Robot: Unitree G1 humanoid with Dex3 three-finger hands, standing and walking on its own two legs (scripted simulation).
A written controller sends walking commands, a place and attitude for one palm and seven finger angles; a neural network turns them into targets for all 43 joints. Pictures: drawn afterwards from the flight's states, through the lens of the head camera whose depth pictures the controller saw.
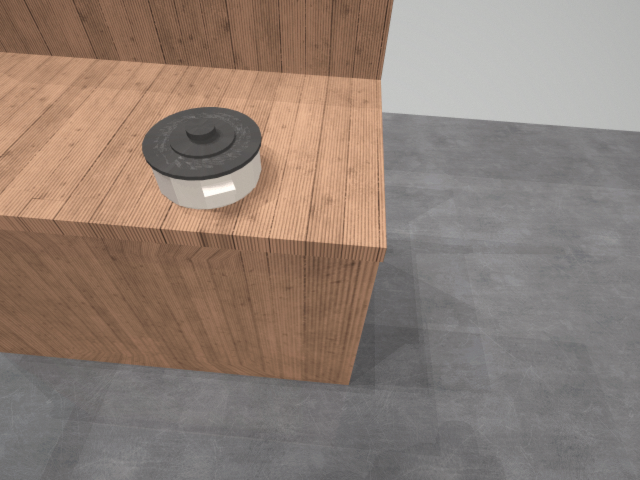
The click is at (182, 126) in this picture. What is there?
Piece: lid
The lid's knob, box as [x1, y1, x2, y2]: [185, 118, 215, 140]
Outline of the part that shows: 213,122 203,118 192,120 188,122 185,126 186,133 188,137 194,140 207,139 211,137 215,132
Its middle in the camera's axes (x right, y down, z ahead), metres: -0.21 -0.19 +0.68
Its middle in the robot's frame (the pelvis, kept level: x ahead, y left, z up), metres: +0.64 +0.25 +0.07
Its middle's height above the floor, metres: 0.84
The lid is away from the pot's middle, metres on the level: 0.00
